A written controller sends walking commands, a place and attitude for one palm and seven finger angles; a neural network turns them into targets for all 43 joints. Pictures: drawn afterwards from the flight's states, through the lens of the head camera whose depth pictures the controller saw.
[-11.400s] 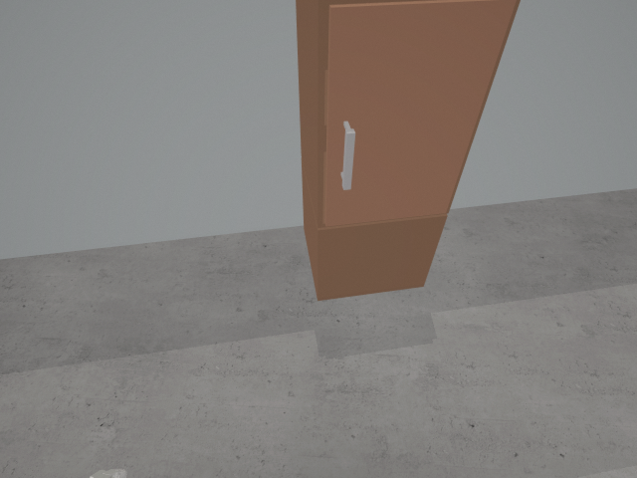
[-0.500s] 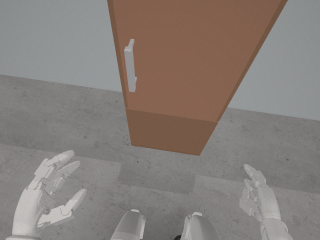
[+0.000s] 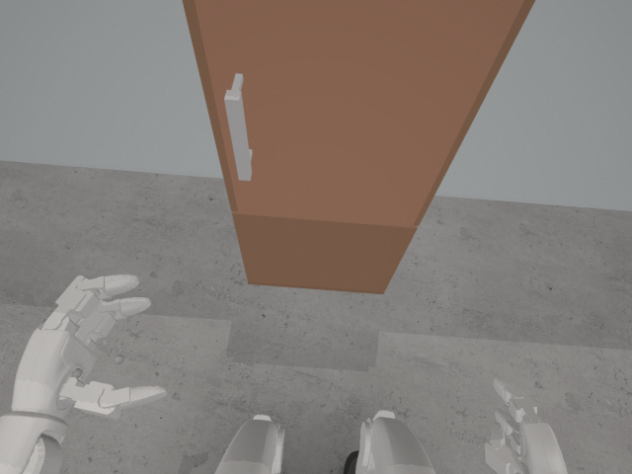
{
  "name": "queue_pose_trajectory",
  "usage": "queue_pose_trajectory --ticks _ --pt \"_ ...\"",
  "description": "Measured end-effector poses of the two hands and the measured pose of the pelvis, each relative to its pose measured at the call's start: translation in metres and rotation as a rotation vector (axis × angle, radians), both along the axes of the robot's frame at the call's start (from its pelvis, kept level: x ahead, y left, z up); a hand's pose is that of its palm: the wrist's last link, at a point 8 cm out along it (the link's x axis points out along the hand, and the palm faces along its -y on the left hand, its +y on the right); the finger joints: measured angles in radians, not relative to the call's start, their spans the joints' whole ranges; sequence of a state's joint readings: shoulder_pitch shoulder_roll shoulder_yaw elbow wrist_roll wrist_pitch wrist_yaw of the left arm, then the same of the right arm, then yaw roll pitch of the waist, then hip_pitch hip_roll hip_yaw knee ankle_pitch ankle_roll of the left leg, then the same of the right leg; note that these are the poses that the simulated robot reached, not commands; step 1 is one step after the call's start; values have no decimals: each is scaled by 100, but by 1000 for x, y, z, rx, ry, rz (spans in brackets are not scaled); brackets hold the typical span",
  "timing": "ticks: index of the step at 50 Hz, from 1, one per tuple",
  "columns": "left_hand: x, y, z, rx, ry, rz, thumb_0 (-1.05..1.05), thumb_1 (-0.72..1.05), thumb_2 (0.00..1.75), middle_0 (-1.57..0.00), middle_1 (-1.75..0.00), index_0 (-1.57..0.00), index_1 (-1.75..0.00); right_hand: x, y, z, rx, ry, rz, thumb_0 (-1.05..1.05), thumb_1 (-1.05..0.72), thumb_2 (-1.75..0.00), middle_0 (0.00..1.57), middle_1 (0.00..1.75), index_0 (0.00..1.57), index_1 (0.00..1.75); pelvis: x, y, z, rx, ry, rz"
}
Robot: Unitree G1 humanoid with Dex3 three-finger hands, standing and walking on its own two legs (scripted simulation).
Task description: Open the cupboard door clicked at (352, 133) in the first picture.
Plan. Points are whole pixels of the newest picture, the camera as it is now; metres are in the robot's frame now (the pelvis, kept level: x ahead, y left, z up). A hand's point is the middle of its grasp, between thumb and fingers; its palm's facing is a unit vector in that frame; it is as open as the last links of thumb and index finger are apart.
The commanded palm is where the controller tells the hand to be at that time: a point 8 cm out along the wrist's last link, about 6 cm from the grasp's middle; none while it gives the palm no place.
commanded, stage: raise the hand with hooked fingers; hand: left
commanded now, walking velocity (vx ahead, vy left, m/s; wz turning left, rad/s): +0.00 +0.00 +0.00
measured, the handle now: (242, 131) +0.59 +0.16 +0.03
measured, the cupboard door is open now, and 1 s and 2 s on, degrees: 0 0 0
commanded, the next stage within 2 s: move the hooked fingers beside the handle in 1.04 s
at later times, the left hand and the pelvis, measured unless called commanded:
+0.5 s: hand (89, 316) +0.28 +0.28 +0.03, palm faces +0.01 -1.00 -0.06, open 13.9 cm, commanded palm +0.26 +0.32 +0.04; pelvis +0.00 +0.00 +0.00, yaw +0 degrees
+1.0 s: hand (95, 307) +0.29 +0.27 +0.03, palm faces +0.00 -1.00 -0.06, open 13.9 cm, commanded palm +0.27 +0.32 +0.04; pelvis +0.01 +0.00 +0.00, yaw +0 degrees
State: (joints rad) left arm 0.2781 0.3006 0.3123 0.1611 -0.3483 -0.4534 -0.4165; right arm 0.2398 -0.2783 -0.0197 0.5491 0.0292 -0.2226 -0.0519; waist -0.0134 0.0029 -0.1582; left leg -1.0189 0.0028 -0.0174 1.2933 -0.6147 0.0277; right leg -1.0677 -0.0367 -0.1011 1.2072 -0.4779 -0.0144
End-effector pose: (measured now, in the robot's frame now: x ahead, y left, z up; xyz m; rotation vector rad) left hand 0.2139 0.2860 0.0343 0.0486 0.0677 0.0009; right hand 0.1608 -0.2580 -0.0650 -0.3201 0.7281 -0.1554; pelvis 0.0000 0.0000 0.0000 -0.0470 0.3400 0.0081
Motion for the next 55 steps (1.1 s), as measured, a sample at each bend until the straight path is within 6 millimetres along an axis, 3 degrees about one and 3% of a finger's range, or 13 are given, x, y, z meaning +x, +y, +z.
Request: queue_pose_trajectory --ticks 7,14,21,29,40,55 --pt "9 14 3 3 -20 11 0 -30 39 -28 -107 -29 -107 13 9 8 -2 -32 32 1 -91 -90 20 30 20 30 1 3 2 -6 2 3" --pt "20 27 2 7 -10 8 -1 -43 33 -29 -116 -30 -116 20 23 4 23 -27 69 1 -91 -90 20 30 20 30 1 4 1 -12 9 6" --pt "34 39 4 11 -10 6 -1 -48 31 -30 -119 -30 -119 15 26 -3 33 8 71 1 -91 -90 20 30 21 30 2 5 0 -13 18 5" --pt "51 49 3 7 -9 2 -1 -49 30 -30 -120 -31 -120 4 16 -8 14 54 43 1 -91 -90 20 30 21 30 4 4 -1 -13 32 -1" --pt "56 44 4 3 -5 -6 -1 -50 30 -30 -120 -30 -120 -6 5 -4 1 75 10 1 -91 -90 20 30 20 30 6 4 2 -9 39 -8" --pt "52 42 6 10 -13 1 -1 -50 30 -30 -120 -31 -120 3 11 -6 21 57 27 1 -91 -90 20 30 21 30 5 1 1 -7 32 -4"
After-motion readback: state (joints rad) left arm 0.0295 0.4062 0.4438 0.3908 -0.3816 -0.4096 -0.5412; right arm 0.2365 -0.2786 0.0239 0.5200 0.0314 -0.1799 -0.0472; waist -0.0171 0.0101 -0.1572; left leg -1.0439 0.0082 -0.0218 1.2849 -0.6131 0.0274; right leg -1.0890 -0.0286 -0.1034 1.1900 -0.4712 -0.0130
